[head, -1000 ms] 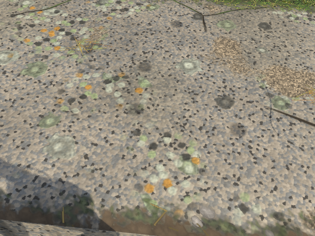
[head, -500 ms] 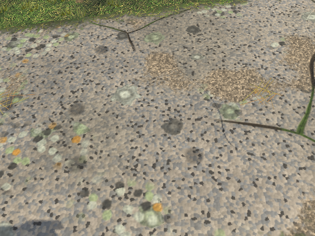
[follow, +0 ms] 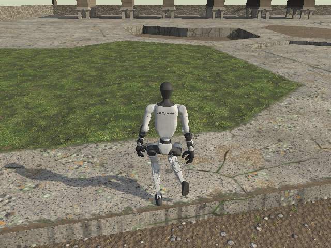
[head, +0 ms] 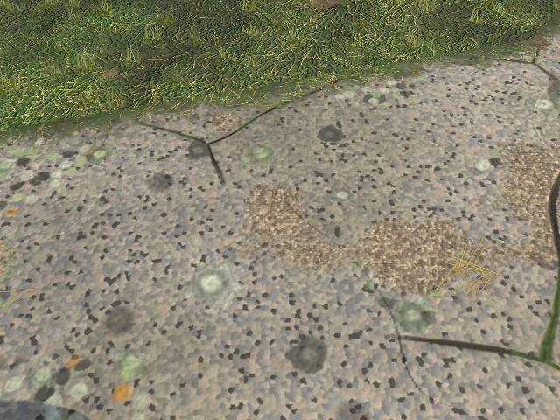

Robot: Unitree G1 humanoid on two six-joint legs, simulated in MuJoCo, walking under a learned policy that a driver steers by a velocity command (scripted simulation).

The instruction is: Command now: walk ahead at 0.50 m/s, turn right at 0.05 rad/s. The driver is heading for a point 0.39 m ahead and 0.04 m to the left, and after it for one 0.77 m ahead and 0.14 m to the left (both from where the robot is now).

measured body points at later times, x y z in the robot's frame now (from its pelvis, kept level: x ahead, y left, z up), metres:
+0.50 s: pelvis +0.34 -0.03 +0.06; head +0.36 -0.04 +0.51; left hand +0.49 +0.22 -0.04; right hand +0.36 -0.28 -0.09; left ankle +0.17 +0.08 -0.55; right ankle +0.40 -0.13 -0.67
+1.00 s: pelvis +0.62 +0.07 +0.05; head +0.66 +0.09 +0.50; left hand +0.62 +0.36 -0.07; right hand +0.86 -0.12 -0.05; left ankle +0.67 +0.16 -0.67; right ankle +0.54 -0.12 -0.56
